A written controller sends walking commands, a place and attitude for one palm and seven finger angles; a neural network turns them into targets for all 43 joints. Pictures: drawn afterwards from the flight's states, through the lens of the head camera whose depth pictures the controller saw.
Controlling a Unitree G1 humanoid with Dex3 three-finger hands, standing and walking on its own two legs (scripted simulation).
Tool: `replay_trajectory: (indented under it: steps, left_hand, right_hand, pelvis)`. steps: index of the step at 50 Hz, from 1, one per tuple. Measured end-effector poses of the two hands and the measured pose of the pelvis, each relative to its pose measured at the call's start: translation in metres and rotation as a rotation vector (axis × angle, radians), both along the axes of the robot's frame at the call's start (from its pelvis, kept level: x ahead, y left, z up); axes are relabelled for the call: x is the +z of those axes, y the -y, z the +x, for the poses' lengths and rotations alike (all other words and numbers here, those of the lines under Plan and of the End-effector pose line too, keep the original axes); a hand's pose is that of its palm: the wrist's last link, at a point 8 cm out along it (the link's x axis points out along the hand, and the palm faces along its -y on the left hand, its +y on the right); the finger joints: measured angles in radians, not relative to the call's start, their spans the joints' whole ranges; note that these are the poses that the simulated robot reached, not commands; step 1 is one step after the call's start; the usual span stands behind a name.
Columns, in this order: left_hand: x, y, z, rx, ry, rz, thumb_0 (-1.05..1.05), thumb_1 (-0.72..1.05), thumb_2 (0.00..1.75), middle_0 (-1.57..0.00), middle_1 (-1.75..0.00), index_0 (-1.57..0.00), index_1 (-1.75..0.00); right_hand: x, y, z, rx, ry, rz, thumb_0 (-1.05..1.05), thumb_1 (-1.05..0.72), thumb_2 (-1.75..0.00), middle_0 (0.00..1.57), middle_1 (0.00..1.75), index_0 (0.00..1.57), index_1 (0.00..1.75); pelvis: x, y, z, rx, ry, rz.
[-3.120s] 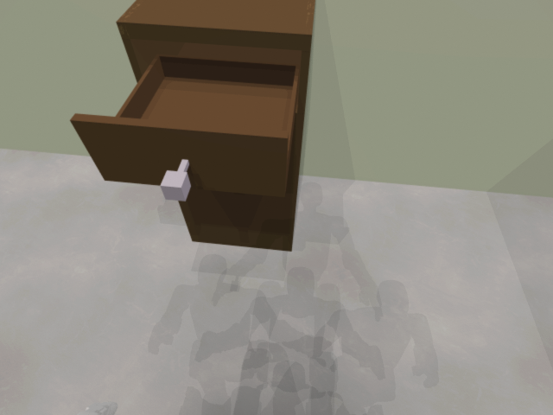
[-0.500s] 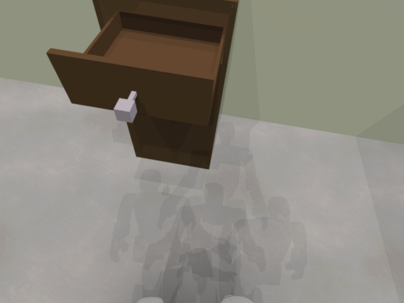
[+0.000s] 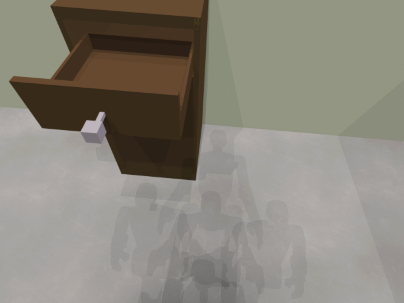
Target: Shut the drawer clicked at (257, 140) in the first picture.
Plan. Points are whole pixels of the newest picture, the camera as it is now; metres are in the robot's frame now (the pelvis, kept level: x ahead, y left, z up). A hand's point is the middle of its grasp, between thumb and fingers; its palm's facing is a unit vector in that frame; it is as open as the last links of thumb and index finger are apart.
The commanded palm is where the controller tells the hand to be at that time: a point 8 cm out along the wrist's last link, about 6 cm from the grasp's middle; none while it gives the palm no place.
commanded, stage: take the last steps up to it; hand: left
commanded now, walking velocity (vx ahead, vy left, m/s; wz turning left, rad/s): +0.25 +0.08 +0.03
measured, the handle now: (97, 125) +0.48 +0.28 +0.03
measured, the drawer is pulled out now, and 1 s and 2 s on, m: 0.30 0.30 0.30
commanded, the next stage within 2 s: come to a stop and stand still in 0.38 s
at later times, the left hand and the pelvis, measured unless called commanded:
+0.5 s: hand out of the picture +0.12 +0.18 -0.18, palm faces +0.07 -0.98 -0.19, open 7.4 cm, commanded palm none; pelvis +0.12 +0.00 +0.00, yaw +1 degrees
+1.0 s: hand (119, 252) +0.25 +0.22 -0.18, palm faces +0.05 -0.97 -0.24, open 7.4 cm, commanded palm none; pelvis +0.17 +0.02 -0.01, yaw +2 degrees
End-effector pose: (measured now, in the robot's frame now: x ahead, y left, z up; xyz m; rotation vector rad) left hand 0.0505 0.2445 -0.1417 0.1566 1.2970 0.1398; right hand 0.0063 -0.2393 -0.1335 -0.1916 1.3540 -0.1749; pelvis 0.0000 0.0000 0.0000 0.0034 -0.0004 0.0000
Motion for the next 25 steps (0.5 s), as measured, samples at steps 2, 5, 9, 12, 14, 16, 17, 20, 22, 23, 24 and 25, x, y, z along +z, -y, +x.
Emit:
replay_trajectory:
  steps: [2, 5, 9, 12, 14, 16, 17, 20, 22, 23, 24, 25]
  left_hand:
    - [0.002, 0.008, 0.016, 0.001, 0.055, -0.002, 0.01, 0.91, 0.90, -0.20, -0.30, -0.20, -0.30]
    - [-0.001, 0.017, 0.025, 0.025, 0.095, 0.009, 0.01, 0.91, 0.90, -0.20, -0.30, -0.20, -0.30]
    - [0.004, 0.025, 0.017, 0.063, 0.029, -0.001, 0.01, 0.91, 0.90, -0.20, -0.30, -0.20, -0.30]
    - [0.004, 0.028, 0.007, 0.079, -0.043, -0.018, 0.01, 0.91, 0.90, -0.20, -0.30, -0.20, -0.30]
    - [0.002, 0.027, 0.000, 0.093, -0.094, -0.033, 0.01, 0.91, 0.90, -0.20, -0.30, -0.20, -0.30]
    - [-0.004, 0.024, -0.005, 0.110, -0.141, -0.045, 0.01, 0.91, 0.90, -0.20, -0.30, -0.20, -0.30]
    - [-0.010, 0.021, -0.006, 0.115, -0.161, -0.050, 0.01, 0.91, 0.90, -0.20, -0.30, -0.20, -0.30]
    - [-0.016, 0.013, 0.003, 0.099, -0.200, -0.035, 0.01, 0.91, 0.90, -0.20, -0.30, -0.20, -0.30]
    - [-0.013, 0.010, 0.023, 0.087, -0.181, -0.022, 0.01, 0.91, 0.90, -0.20, -0.30, -0.20, -0.30]
    - [-0.011, 0.010, 0.036, 0.084, -0.158, -0.018, 0.01, 0.91, 0.90, -0.20, -0.30, -0.20, -0.30]
    - [-0.008, 0.010, 0.049, 0.080, -0.128, -0.014, 0.01, 0.91, 0.90, -0.20, -0.30, -0.20, -0.30]
    - [-0.006, 0.011, 0.063, 0.078, -0.091, -0.009, 0.01, 0.91, 0.90, -0.20, -0.30, -0.20, -0.30]
  right_hand:
    - [-0.007, 0.004, -0.009, -0.003, -0.059, 0.020, 0.00, -0.90, -0.89, 0.20, 0.30, 0.20, 0.30]
    - [-0.016, 0.011, -0.010, -0.006, -0.129, 0.039, 0.01, -0.90, -0.89, 0.20, 0.30, 0.20, 0.30]
    - [-0.005, 0.014, 0.022, -0.007, -0.116, 0.040, 0.01, -0.91, -0.89, 0.20, 0.30, 0.20, 0.30]
    - [0.004, 0.010, 0.062, 0.002, -0.054, 0.037, 0.01, -0.91, -0.89, 0.20, 0.30, 0.20, 0.30]
    - [0.006, 0.004, 0.091, 0.021, -0.003, 0.035, 0.01, -0.91, -0.89, 0.20, 0.30, 0.20, 0.30]
    - [0.004, -0.003, 0.120, 0.042, 0.057, 0.027, 0.01, -0.91, -0.89, 0.20, 0.30, 0.20, 0.30]
    - [0.000, -0.006, 0.132, 0.051, 0.092, 0.019, 0.01, -0.91, -0.89, 0.20, 0.30, 0.20, 0.30]
    - [-0.003, -0.015, 0.154, 0.038, 0.146, 0.017, 0.01, -0.91, -0.89, 0.20, 0.30, 0.20, 0.30]
    - [-0.003, -0.018, 0.159, 0.030, 0.148, 0.025, 0.00, -0.91, -0.89, 0.20, 0.30, 0.20, 0.30]
    - [-0.004, -0.016, 0.160, 0.024, 0.138, 0.022, 0.00, -0.92, -0.89, 0.20, 0.30, 0.20, 0.30]
    - [-0.006, -0.014, 0.160, 0.027, 0.121, 0.024, 0.00, -0.93, -0.89, 0.20, 0.30, 0.20, 0.30]
    - [-0.009, -0.011, 0.160, 0.032, 0.099, 0.029, 0.00, -0.93, -0.89, 0.20, 0.30, 0.20, 0.30]
  pelvis:
    - [-0.003, 0.008, 0.008, 0.014, -0.001, 0.001]
    - [-0.009, 0.016, 0.019, 0.036, 0.008, 0.009]
    - [0.002, 0.016, 0.041, 0.053, 0.001, 0.007]
    - [0.008, 0.013, 0.056, 0.040, -0.010, 0.018]
    - [0.008, 0.009, 0.067, 0.034, -0.011, 0.019]
    - [0.003, 0.002, 0.079, 0.026, -0.006, 0.013]
    - [-0.003, -0.003, 0.086, 0.017, -0.006, -0.006]
    - [-0.008, -0.005, 0.099, -0.005, 0.014, 0.015]
    - [-0.006, -0.004, 0.107, -0.005, 0.020, 0.018]
    - [-0.005, -0.003, 0.110, -0.001, 0.022, 0.017]
    - [-0.004, -0.002, 0.114, 0.005, 0.024, 0.014]
    - [-0.004, -0.001, 0.118, 0.011, 0.026, 0.011]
